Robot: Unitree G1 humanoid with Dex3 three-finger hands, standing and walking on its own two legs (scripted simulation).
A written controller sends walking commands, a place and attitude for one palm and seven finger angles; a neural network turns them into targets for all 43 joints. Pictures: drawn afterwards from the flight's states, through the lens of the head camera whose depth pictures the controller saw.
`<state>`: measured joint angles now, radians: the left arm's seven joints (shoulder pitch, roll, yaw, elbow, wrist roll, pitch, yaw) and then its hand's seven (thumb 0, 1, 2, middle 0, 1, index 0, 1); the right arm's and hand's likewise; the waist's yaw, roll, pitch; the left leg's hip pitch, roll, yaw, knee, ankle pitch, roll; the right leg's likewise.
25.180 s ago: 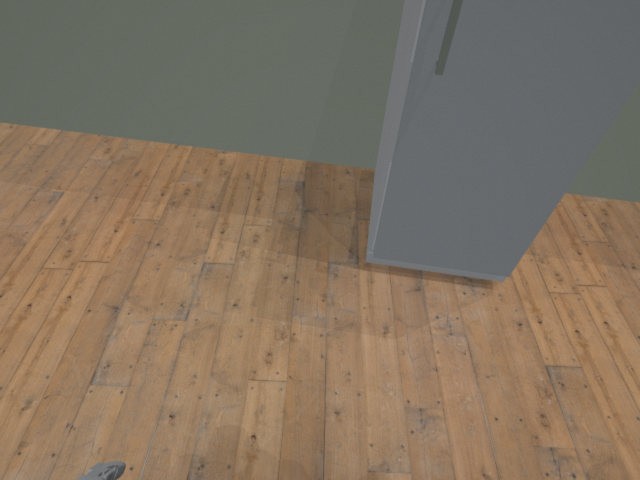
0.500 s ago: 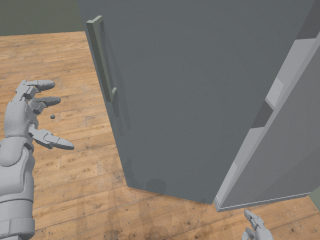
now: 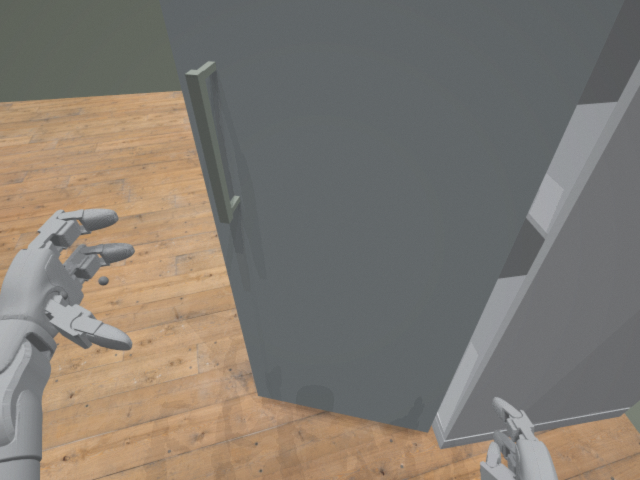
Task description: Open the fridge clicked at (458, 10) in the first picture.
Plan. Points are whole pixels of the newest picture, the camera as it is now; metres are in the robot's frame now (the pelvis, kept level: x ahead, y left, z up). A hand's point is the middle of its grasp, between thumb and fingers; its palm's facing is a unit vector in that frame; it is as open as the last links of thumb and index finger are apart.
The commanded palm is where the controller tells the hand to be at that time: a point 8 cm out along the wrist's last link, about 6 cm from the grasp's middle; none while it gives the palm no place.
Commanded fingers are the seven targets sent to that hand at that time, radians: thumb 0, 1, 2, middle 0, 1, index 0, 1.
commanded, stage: draw the hand back to the body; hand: left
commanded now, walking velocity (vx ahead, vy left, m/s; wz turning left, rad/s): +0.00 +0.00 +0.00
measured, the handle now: (218, 150) +0.50 +0.22 +0.19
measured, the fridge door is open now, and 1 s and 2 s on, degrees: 69 69 69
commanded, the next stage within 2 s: step back with the hand held close in 1.12 s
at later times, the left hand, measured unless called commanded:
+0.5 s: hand (82, 297) +0.24 +0.29 +0.16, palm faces +0.48 -0.82 -0.33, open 11.2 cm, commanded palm +0.18 +0.31 +0.18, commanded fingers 0.00 0.50 0.71 -0.21 -0.53 -0.21 -0.53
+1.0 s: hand (71, 321) +0.21 +0.28 +0.16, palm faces +0.49 -0.79 -0.36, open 7.5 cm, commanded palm +0.16 +0.31 +0.18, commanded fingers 0.00 0.90 0.90 -0.20 -0.30 -0.20 -0.30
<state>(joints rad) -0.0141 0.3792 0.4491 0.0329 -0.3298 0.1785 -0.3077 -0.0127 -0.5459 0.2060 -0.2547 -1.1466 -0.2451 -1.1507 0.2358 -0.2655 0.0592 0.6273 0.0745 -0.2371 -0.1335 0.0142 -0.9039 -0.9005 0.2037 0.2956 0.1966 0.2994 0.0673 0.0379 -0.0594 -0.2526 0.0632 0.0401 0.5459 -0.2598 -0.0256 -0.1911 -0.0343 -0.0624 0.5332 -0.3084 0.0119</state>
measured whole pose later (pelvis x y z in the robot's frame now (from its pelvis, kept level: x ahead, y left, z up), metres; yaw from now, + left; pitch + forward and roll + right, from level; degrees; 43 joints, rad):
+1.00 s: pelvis +0.02 +0.01 +0.01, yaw -1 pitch -5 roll +0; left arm 0.42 0.33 0.35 -0.35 -0.06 -0.07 0.11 0.01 0.86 0.89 -0.21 -0.32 -0.21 -0.32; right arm 0.20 -0.21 0.03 0.66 -0.02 -0.13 -0.10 0.01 -0.90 -0.90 0.21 0.30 0.20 0.30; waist 0.09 0.04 0.02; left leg -0.09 0.05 0.06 0.41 -0.23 -0.02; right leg -0.03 -0.04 -0.05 0.39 -0.26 0.02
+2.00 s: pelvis -0.09 +0.03 -0.01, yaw +0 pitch -1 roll -2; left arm 0.48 0.38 0.42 -0.48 -0.01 -0.26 0.16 0.02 0.89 0.90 -0.22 -0.30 -0.21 -0.31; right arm 0.24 -0.20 0.03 0.62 -0.01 -0.13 -0.09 0.01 -0.90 -0.90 0.21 0.30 0.20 0.30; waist 0.03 0.00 0.03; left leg -0.44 0.04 0.03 0.63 -0.25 0.02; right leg -0.36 -0.04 -0.03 0.56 -0.18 0.04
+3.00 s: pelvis -0.28 +0.02 +0.00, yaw -3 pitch +1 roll -1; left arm 0.59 0.46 0.42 -0.47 -0.03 -0.20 0.14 0.02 0.89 0.90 -0.22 -0.30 -0.21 -0.31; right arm 0.28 -0.23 -0.01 0.62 -0.01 -0.13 -0.09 0.01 -0.90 -0.90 0.20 0.30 0.20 0.30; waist -0.07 -0.04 -0.04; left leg -0.35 0.00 0.03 0.46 -0.14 0.03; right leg -0.20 0.03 0.03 0.49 -0.33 0.00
